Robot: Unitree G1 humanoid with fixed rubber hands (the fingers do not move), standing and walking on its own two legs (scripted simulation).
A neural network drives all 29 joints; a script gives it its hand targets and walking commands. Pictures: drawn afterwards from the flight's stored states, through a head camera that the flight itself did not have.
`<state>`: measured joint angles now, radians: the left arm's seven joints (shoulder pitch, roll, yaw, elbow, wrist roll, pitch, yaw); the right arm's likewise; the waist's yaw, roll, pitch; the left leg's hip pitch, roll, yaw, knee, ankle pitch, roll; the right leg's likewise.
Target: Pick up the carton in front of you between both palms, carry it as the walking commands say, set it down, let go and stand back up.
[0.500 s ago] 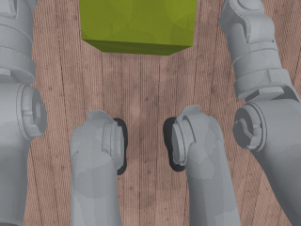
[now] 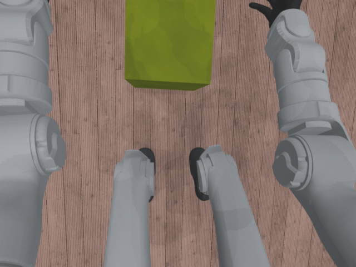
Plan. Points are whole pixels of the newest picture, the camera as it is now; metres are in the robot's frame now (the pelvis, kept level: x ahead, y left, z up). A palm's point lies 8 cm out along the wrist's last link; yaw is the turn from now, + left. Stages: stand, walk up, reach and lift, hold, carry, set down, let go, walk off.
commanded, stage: set down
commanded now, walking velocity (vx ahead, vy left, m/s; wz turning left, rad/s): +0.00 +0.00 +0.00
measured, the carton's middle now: (167, 51) +0.55 +0.01 -0.40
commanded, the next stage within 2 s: let go in 0.32 s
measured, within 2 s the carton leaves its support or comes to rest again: neither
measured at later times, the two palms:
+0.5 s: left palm out of the picture +0.55 +0.23 +0.03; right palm out of the picture +0.53 -0.17 +0.03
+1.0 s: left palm out of the picture +0.38 +0.23 +0.13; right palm out of the picture +0.37 -0.22 +0.14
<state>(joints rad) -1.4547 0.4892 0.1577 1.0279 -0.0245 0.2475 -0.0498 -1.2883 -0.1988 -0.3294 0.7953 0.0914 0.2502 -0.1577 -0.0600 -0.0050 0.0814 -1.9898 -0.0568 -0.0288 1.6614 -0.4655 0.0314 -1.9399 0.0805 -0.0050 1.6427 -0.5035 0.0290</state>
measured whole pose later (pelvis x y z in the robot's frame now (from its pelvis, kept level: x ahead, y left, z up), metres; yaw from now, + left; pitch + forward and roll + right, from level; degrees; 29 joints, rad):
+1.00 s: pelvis +0.10 -0.01 +0.23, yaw +4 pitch +23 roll +0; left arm -0.23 0.22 0.16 0.64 0.04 0.01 -0.02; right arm -0.14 -0.17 -0.10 0.56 0.00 0.01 0.06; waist -0.05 -0.02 -0.06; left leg -0.80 -0.05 -0.06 0.65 -0.26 0.01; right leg -0.77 0.05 0.04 0.66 -0.29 -0.02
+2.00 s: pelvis +0.12 -0.01 +0.25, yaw +3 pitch +0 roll +0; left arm 0.22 0.33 0.06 0.65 0.04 0.03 0.01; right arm 0.18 -0.33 -0.04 0.67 -0.04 0.03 -0.01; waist 0.01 0.00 0.01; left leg -0.21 -0.04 -0.05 0.52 -0.31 0.01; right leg -0.18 0.06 0.06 0.51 -0.32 -0.03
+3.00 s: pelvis +0.11 -0.01 +0.26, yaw +3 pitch -2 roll +0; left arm 0.15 0.37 0.01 0.95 0.02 -0.01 0.01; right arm 0.13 -0.38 0.00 0.97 -0.02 -0.02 -0.02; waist 0.00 0.00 0.02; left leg -0.12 -0.03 -0.05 0.37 -0.22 0.01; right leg -0.09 0.05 0.06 0.36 -0.24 -0.03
